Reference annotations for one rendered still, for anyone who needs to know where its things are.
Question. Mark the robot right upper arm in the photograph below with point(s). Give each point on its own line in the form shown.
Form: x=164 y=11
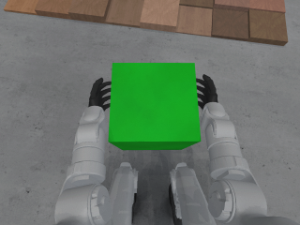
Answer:
x=235 y=202

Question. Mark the robot left upper arm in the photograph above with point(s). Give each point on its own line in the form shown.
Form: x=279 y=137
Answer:
x=84 y=205

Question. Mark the right robot thigh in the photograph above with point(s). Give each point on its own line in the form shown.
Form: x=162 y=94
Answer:
x=193 y=205

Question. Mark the carton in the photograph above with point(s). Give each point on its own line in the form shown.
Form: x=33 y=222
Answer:
x=154 y=106

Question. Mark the robot right forearm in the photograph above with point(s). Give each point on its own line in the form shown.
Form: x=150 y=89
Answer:
x=226 y=160

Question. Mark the robot left forearm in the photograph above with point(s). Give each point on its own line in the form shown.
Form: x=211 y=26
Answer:
x=87 y=164

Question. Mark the left robot hand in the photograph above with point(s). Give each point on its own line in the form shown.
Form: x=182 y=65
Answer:
x=96 y=95

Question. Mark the robot left foot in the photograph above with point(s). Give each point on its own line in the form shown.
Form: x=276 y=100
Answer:
x=132 y=210

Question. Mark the right robot hand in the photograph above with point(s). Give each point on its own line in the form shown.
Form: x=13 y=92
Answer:
x=209 y=91

